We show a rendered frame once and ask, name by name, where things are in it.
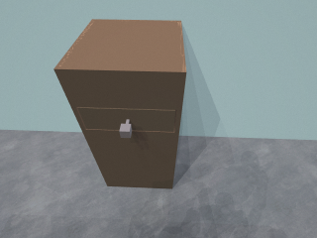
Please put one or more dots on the drawer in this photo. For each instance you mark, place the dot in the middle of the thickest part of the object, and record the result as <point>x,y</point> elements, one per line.
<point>105,118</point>

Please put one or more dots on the handle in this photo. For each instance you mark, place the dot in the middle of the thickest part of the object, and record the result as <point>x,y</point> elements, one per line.
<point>126,129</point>

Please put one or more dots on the cabinet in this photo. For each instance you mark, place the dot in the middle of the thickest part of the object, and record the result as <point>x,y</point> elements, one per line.
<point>132,64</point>

